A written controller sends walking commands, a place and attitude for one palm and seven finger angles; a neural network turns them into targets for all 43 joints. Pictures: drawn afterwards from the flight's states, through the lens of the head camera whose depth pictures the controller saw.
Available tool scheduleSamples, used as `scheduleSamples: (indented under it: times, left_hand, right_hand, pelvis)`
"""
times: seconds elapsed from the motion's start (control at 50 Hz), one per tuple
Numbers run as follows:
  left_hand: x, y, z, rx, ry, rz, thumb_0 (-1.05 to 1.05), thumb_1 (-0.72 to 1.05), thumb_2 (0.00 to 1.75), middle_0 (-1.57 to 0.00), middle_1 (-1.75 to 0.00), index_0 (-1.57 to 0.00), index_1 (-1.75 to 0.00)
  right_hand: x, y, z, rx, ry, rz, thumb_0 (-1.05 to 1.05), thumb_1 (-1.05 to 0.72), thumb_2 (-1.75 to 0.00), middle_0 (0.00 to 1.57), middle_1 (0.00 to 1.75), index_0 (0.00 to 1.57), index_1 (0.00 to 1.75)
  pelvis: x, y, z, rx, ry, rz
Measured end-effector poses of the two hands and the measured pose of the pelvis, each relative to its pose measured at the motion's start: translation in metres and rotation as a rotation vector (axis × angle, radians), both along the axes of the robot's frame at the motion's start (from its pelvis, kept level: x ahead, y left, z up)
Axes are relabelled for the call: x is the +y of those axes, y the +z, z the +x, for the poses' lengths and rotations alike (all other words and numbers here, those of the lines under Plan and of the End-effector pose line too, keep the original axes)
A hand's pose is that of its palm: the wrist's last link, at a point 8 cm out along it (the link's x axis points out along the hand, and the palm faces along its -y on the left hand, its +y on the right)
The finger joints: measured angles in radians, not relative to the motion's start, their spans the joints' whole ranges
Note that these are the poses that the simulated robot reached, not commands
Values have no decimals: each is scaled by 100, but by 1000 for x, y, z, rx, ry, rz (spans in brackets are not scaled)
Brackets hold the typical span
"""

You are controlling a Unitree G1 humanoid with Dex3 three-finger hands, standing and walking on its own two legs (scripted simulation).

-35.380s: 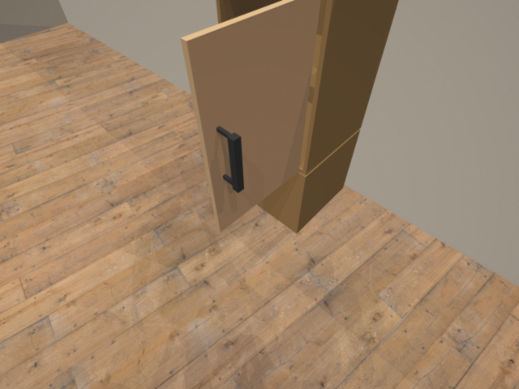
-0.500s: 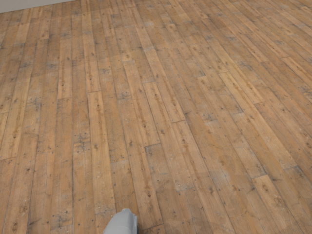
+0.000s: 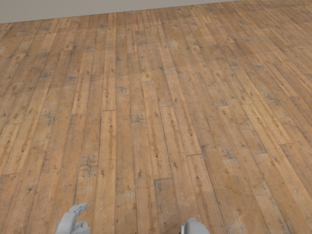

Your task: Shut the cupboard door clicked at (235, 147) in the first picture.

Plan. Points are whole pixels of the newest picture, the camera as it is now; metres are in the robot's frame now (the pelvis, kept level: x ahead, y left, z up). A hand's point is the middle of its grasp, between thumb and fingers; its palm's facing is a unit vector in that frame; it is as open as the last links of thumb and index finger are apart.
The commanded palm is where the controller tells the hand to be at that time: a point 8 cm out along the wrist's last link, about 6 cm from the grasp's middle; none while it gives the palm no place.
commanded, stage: turn to face it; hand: left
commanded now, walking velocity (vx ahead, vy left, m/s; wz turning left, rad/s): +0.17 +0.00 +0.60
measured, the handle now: out of the picture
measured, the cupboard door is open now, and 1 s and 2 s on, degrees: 56 56 56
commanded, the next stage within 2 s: none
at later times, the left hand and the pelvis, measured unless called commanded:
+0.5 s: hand out of the picture +0.13 +0.16 -0.17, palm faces +0.03 -0.97 -0.23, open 7.3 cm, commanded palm none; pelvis +0.13 -0.03 +0.00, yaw -6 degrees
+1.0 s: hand (113, 172) +0.33 +0.15 -0.16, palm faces -0.37 -0.90 -0.23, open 7.4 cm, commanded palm none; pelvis +0.15 -0.01 +0.00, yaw -25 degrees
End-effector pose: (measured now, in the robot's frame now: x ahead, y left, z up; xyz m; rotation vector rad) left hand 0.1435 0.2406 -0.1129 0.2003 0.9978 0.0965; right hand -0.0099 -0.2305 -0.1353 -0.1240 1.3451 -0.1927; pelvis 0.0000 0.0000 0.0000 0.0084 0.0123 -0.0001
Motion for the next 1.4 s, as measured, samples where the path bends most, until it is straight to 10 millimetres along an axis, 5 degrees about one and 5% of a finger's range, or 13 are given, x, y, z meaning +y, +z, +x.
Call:
scheduleSamples:
  times: [0.08,0.14,0.26,0.42,0.58,0.7,0.88,1.04,1.14,1.22,1.4]
  left_hand:
    - [-26,-2,44,-26,-15,11,1,91,90,-20,-30,-20,-30]
    - [-43,-8,57,-27,1,21,1,91,90,-20,-30,-20,-30]
    - [-65,-13,22,151,103,0,0,92,90,-20,-30,-20,-30]
    - [-48,-18,-16,368,135,29,-1,95,90,-20,-30,-20,-30]
    - [-22,-43,-3,422,105,-16,1,92,90,-20,-30,-20,-30]
    - [-3,-47,57,354,-8,-29,1,91,90,-20,-30,-20,-30]
    - [-4,-28,154,222,-195,20,1,91,90,-20,-30,-19,-30]
    - [-63,-15,213,149,-392,67,1,92,90,-20,-30,-19,-30]
    - [-112,-15,230,74,-494,93,1,91,90,-20,-30,-19,-30]
    - [-131,-9,221,97,-528,99,1,91,90,-20,-30,-20,-30]
    - [-137,-21,211,193,-580,69,1,91,90,-20,-30,-20,-30]
  right_hand:
    - [-19,-14,13,69,-23,19,0,-90,-90,20,30,20,30]
    - [-37,-27,34,107,-15,24,1,-90,-90,20,30,20,30]
    - [-55,-16,105,57,33,8,1,-91,-90,20,30,19,30]
    - [-47,-4,199,-114,34,3,0,-91,-90,20,30,19,30]
    - [-24,11,251,-265,5,-57,0,-91,-90,20,30,19,30]
    - [-17,27,230,-261,-45,-122,0,-90,-90,20,30,20,30]
    - [-24,31,148,-141,-236,-159,0,-90,-90,20,30,20,30]
    - [-30,8,58,-7,-425,-113,0,-90,-90,20,30,20,30]
    - [-41,-22,16,53,-520,-65,1,-90,-90,20,30,20,30]
    - [-46,-20,16,45,-563,-59,1,-91,-90,20,30,19,30]
    - [-54,1,60,-92,-600,-92,1,-91,-90,20,30,19,30]
  pelvis:
    - [-22,-9,37,4,18,16]
    - [-35,-17,61,-2,35,5]
    - [-48,-1,95,-5,25,21]
    - [-46,2,120,16,-59,5]
    - [-16,-9,140,5,-152,-31]
    - [-1,-5,145,-19,-233,-46]
    - [3,3,148,-13,-354,-65]
    - [-16,-4,145,-2,-466,-46]
    - [-37,-20,140,1,-534,-19]
    - [-42,-12,139,-2,-572,-12]
    - [-41,-5,150,11,-664,-2]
